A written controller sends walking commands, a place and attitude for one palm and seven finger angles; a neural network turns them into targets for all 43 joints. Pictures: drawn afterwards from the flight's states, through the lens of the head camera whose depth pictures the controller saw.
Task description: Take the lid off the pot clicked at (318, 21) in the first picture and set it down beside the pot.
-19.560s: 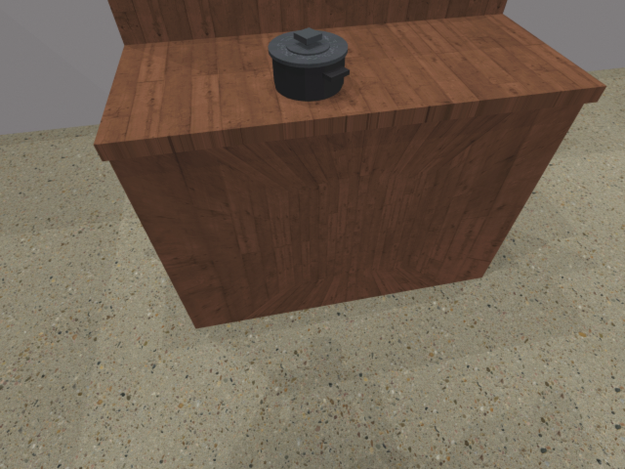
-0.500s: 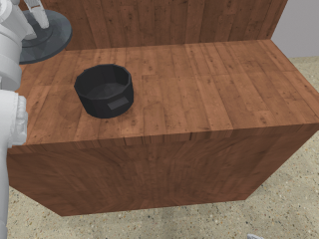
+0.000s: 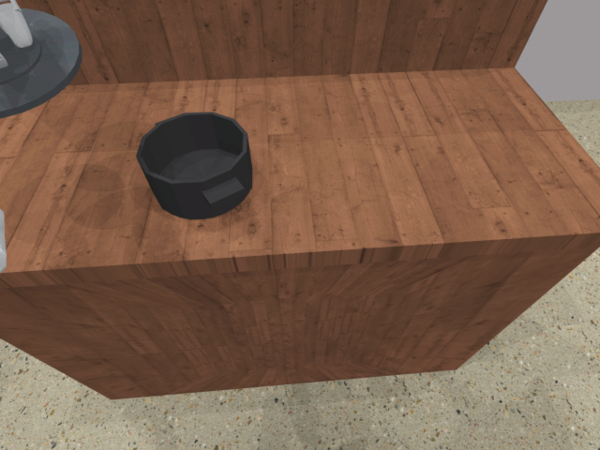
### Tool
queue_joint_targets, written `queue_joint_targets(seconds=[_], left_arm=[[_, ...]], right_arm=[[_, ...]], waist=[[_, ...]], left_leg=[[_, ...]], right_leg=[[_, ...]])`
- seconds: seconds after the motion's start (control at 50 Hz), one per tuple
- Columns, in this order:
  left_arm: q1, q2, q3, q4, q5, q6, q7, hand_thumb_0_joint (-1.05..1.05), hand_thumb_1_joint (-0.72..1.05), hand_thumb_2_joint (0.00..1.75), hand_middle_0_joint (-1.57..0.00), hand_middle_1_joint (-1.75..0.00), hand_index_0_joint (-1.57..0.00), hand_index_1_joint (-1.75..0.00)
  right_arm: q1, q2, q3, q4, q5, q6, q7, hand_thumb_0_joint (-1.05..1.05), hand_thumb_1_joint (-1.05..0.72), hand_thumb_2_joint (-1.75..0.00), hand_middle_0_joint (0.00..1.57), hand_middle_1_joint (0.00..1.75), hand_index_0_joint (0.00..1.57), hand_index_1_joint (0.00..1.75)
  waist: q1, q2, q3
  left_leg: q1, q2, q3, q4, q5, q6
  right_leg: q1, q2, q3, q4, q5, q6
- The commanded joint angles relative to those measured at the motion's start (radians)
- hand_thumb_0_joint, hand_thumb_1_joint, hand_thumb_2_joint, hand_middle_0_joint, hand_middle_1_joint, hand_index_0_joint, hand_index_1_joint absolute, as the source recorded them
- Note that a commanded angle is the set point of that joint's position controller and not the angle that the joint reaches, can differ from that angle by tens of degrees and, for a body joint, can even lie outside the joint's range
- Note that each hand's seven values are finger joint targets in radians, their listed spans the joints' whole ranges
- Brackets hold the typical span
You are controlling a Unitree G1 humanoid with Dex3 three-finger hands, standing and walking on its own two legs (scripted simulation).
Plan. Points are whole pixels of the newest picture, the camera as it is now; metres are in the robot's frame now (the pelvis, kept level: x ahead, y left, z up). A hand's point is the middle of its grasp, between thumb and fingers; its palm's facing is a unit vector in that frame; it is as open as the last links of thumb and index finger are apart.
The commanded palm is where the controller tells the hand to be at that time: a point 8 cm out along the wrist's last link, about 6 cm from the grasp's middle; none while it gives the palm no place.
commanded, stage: move the lid sideways beside the pot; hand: left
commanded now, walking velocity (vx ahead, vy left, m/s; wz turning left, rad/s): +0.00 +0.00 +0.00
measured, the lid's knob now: out of the picture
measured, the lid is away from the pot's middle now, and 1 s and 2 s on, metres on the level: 0.18 0.25 0.24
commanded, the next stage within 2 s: lower the lid onto the table in 0.72 s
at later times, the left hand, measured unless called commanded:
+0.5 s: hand out of the picture +0.45 +0.36 +0.30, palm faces -0.16 -0.17 -0.97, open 6.3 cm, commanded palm +0.46 +0.36 +0.37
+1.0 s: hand out of the picture +0.45 +0.37 +0.29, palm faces -0.19 -0.24 -0.95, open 6.3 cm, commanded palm +0.47 +0.37 +0.35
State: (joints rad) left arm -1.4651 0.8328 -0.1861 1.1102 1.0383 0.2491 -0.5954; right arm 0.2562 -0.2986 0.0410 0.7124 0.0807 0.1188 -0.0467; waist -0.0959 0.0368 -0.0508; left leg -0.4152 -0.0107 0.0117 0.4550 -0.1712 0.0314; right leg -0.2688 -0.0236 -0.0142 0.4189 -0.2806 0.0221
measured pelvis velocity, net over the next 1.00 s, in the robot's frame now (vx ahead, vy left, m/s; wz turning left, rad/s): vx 0.01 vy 0.00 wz -0.01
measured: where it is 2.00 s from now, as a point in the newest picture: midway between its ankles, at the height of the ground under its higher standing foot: outside the picture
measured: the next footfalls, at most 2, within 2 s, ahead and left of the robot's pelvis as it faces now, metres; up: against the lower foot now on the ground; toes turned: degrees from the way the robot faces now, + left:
none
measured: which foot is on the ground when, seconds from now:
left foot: down 0.00-1.00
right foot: down 0.00-1.00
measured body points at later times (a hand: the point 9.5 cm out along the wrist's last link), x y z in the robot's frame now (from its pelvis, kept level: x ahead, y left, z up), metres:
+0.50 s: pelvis +0.01 +0.00 +0.00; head +0.06 +0.00 +0.45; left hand +0.46 +0.36 +0.35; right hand +0.06 -0.28 -0.13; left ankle +0.03 +0.10 -0.74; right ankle -0.05 -0.14 -0.74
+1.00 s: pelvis +0.01 +0.00 +0.00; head +0.07 -0.01 +0.44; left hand +0.46 +0.37 +0.35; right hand +0.05 -0.27 -0.13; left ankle +0.03 +0.10 -0.74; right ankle -0.05 -0.14 -0.74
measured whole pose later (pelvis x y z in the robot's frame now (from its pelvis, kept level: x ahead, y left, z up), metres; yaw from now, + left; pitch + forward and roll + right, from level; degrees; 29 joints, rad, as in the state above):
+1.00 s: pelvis +0.01 +0.00 +0.00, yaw -1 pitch +9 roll -1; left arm -1.51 1.01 -0.14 1.27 1.07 0.24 -0.61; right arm 0.27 -0.32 0.05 0.71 0.10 0.14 -0.04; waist -0.11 0.04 -0.03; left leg -0.44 0.00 0.02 0.47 -0.19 0.04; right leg -0.28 -0.02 0.00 0.40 -0.28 0.03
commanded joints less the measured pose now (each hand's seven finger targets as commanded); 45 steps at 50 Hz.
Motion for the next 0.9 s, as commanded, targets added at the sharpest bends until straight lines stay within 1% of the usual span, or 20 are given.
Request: queue_joint_targets(seconds=[0.0, 0.02, 0.04, 0.12, 0.18, 0.22, 0.28, 0.32, 0.42, 0.44, 0.48, 0.54, 0.62, 0.64, 0.72, 0.74, 0.8, 0.82, 0.86, 0.88], left_arm=[[-0.568, 0.245, 0.064, -0.207, 0.03, -0.005, 0.058, 0.0, 0.67, 0.97, -0.75, -1.09, -0.95, -1.13], [-0.559, 0.236, 0.056, -0.239, 0.017, -0.014, 0.057, 0.0, 0.67, 0.97, -0.75, -1.09, -0.95, -1.13], [-0.602, 0.296, 0.096, -0.261, 0.041, -0.014, 0.063, 0.0, 0.67, 0.97, -0.75, -1.09, -0.95, -1.13], [-0.502, 0.259, 0.056, -0.155, 0.025, -0.022, 0.051, 0.0, 0.67, 0.97, -0.75, -1.09, -0.95, -1.13], [-0.542, 0.342, 0.1, -0.176, 0.049, -0.029, 0.059, 0.0, 0.67, 0.97, -0.75, -1.09, -0.95, -1.13], [-0.523, 0.318, 0.074, -0.173, 0.036, -0.039, 0.054, 0.0, 0.67, 0.97, -0.75, -1.09, -0.95, -1.13], [-0.542, 0.39, 0.121, -0.184, 0.058, -0.046, 0.059, 0.0, 0.67, 0.97, -0.75, -1.09, -0.95, -1.13], [-0.494, 0.313, 0.064, -0.16, 0.034, -0.048, 0.048, 0.0, 0.67, 0.97, -0.75, -1.09, -0.95, -1.13], [-0.494, 0.346, 0.086, -0.18, 0.038, -0.056, 0.047, 0.0, 0.67, 0.97, -0.75, -1.09, -0.95, -1.13], [-0.547, 0.41, 0.126, -0.218, 0.057, -0.056, 0.053, 0.0, 0.67, 0.97, -0.75, -1.09, -0.95, -1.13], [-0.496, 0.363, 0.085, -0.135, 0.052, -0.054, 0.049, 0.0, 0.67, 0.97, -0.75, -1.09, -0.95, -1.13], [-0.546, 0.422, 0.116, -0.204, 0.059, -0.063, 0.052, 0.0, 0.67, 0.97, -0.75, -1.09, -0.95, -1.13], [-0.48, 0.348, 0.062, -0.139, 0.035, -0.069, 0.04, 0.0, 0.67, 0.97, -0.75, -1.09, -0.95, -1.13], [-0.549, 0.404, 0.096, -0.19, 0.051, -0.064, 0.046, 0.0, 0.67, 0.97, -0.75, -1.09, -0.95, -1.13], [-0.503, 0.377, 0.077, -0.148, 0.042, -0.074, 0.044, 0.0, 0.67, 0.97, -0.75, -1.09, -0.95, -1.13], [-0.564, 0.444, 0.12, -0.206, 0.06, -0.074, 0.052, 0.0, 0.67, 0.97, -0.75, -1.09, -0.95, -1.13], [-0.566, 0.406, 0.107, -0.199, 0.058, -0.071, 0.054, 0.0, 0.67, 0.97, -0.75, -1.09, -0.95, -1.13], [-0.515, 0.343, 0.069, -0.087, 0.041, -0.045, 0.043, 0.0, 0.67, 0.97, -0.75, -1.09, -0.95, -1.13], [-0.453, 0.398, 0.105, 0.003, 0.05, -0.024, 0.042, 0.0, 0.67, 0.97, -0.75, -1.09, -0.95, -1.13], [-0.455, 0.372, 0.072, 0.006, 0.046, -0.019, 0.04, 0.0, 0.67, 0.97, -0.75, -1.09, -0.95, -1.13]], right_arm=[[0.006, -0.158, -0.053, -0.092, -0.003, -0.01, -0.011, 0.0, -0.9, -0.9, 0.2, 0.3, 0.2, 0.3], [0.003, -0.161, -0.053, -0.1, -0.001, -0.014, -0.012, 0.0, -0.9, -0.9, 0.2, 0.3, 0.2, 0.3], [0.014, -0.158, -0.054, -0.097, -0.008, -0.011, -0.01, 0.0, -0.9, -0.9, 0.2, 0.3, 0.2, 0.3], [0.002, -0.161, -0.046, -0.103, 0.004, 0.002, -0.016, 0.0, -0.9, -0.9, 0.2, 0.3, 0.2, 0.3], [0.015, -0.163, -0.048, -0.099, -0.001, 0.013, -0.018, 0.0, -0.9, -0.9, 0.2, 0.3, 0.2, 0.3], [0.013, -0.163, -0.045, -0.102, 0.007, 0.008, -0.021, 0.0, -0.9, -0.9, 0.2, 0.3, 0.2, 0.3], [0.028, -0.163, -0.05, -0.1, 0.001, 0.013, -0.021, 0.0, -0.9, -0.9, 0.2, 0.3, 0.2, 0.3], [0.029, -0.164, -0.048, -0.098, 0.011, 0.011, -0.02, 0.0, -0.9, -0.9, 0.2, 0.3, 0.2, 0.3], [0.045, -0.17, -0.047, -0.089, 0.012, 0.009, -0.02, 0.0, -0.9, -0.9, 0.2, 0.3, 0.2, 0.3], [0.05, -0.174, -0.05, -0.085, 0.003, 0.015, -0.017, 0.0, -0.9, -0.9, 0.2, 0.3, 0.2, 0.3], [0.05, -0.17, -0.049, -0.083, 0.01, 0.017, -0.021, 0.0, -0.9, -0.9, 0.2, 0.3, 0.2, 0.3], [0.047, -0.176, -0.048, -0.086, 0.007, 0.019, -0.021, 0.0, -0.9, -0.9, 0.2, 0.3, 0.2, 0.3], [0.053, -0.174, -0.041, -0.082, 0.02, 0.013, -0.025, 0.0, -0.9, -0.9, 0.2, 0.3, 0.2, 0.3], [0.053, -0.182, -0.045, -0.078, 0.014, 0.019, -0.021, 0.0, -0.9, -0.9, 0.2, 0.3, 0.2, 0.3], [0.059, -0.18, -0.04, -0.075, 0.019, 0.007, -0.028, 0.0, -0.9, -0.9, 0.2, 0.3, 0.2, 0.3], [0.062, -0.182, -0.045, -0.074, 0.01, 0.011, -0.025, 0.0, -0.9, -0.9, 0.2, 0.3, 0.2, 0.3], [0.071, -0.174, -0.053, -0.078, 0.01, 0.007, -0.024, 0.0, -0.9, -0.9, 0.2, 0.3, 0.2, 0.3], [0.086, -0.177, -0.051, -0.065, 0.015, -0.004, -0.019, 0.0, -0.9, -0.9, 0.2, 0.3, 0.2, 0.3], [0.082, -0.18, -0.046, -0.066, 0.013, 0.003, -0.011, 0.0, -0.9, -0.9, 0.2, 0.3, 0.2, 0.3], [0.071, -0.182, -0.042, -0.069, 0.016, 0.004, -0.011, 0.0, -0.9, -0.9, 0.2, 0.3, 0.2, 0.3]], waist=[[-0.007, 0.061, -0.407], [-0.004, 0.096, -0.432], [-0.001, 0.101, -0.482], [-0.008, 0.051, -0.367], [-0.007, 0.046, -0.411], [-0.01, 0.078, -0.407], [-0.007, 0.098, -0.435], [-0.014, 0.112, -0.396], [-0.012, 0.131, -0.41], [-0.008, 0.137, -0.457], [-0.021, 0.118, -0.379], [-0.012, 0.151, -0.442], [-0.018, 0.136, -0.37], [-0.017, 0.153, -0.414], [-0.018, 0.135, -0.386], [-0.013, 0.157, -0.457], [-0.016, 0.189, -0.454], [-0.026, 0.162, -0.418], [-0.021, 0.061, -0.333], [-0.027, 0.051, -0.316]], left_leg=[[0.389, -0.025, -0.019, 0.017, 0.342, 0.036], [0.425, -0.022, -0.014, 0.031, 0.415, 0.036], [0.439, -0.022, -0.019, 0.034, 0.417, 0.036], [0.357, -0.023, -0.002, 0.021, 0.352, 0.038], [0.351, -0.021, -0.001, 0.022, 0.333, 0.044], [0.372, -0.019, 0.008, 0.031, 0.376, 0.044], [0.379, -0.017, 0.004, 0.039, 0.386, 0.046], [0.4, -0.009, 0.005, 0.042, 0.437, 0.043], [0.425, -0.003, 0.0, 0.045, 0.453, 0.041], [0.432, -0.003, -0.006, 0.045, 0.451, 0.04], [0.387, -0.004, 0.0, 0.041, 0.39, 0.043], [0.419, -0.004, 0.001, 0.041, 0.413, 0.041], [0.408, 0.003, 0.003, 0.036, 0.424, 0.044], [0.421, 0.006, -0.01, 0.029, 0.395, 0.037], [0.403, 0.001, 0.002, 0.031, 0.389, 0.043], [0.424, 0.001, 0.001, 0.036, 0.397, 0.042], [0.458, 0.003, -0.012, 0.056, 0.473, 0.042], [0.45, -0.007, -0.006, 0.059, 0.49, 0.045], [0.333, -0.014, 0.003, 0.04, 0.36, 0.043], [0.306, -0.017, 0.013, 0.03, 0.316, 0.043]], right_leg=[[-0.051, 0.071, -0.03, -0.044, 0.273, -0.057], [-0.048, 0.066, -0.029, -0.038, 0.309, -0.062], [-0.035, 0.071, -0.021, -0.037, 0.299, -0.053], [-0.038, 0.066, -0.032, -0.043, 0.29, -0.058], [-0.014, 0.066, -0.021, -0.041, 0.295, -0.049], [-0.016, 0.062, -0.022, -0.045, 0.315, -0.053], [-0.012, 0.066, -0.016, -0.04, 0.317, -0.047], [-0.04, 0.067, -0.027, -0.046, 0.318, -0.051], [-0.052, 0.071, -0.031, -0.051, 0.303, -0.052], [-0.035, 0.073, -0.024, -0.045, 0.304, -0.045], [-0.064, 0.071, -0.03, -0.054, 0.278, -0.045], [-0.04, 0.071, -0.022, -0.05, 0.283, -0.045], [-0.067, 0.072, -0.036, -0.061, 0.284, -0.05], [-0.067, 0.075, -0.032, -0.06, 0.25, -0.043], [-0.056, 0.07, -0.034, -0.062, 0.271, -0.05], [-0.036, 0.072, -0.023, -0.056, 0.278, -0.042], [-0.071, 0.075, -0.031, -0.049, 0.287, -0.044], [-0.072, 0.077, -0.035, -0.051, 0.309, -0.049], [-0.049, 0.075, -0.033, -0.052, 0.289, -0.04], [-0.041, 0.071, -0.03, -0.054, 0.293, -0.04]])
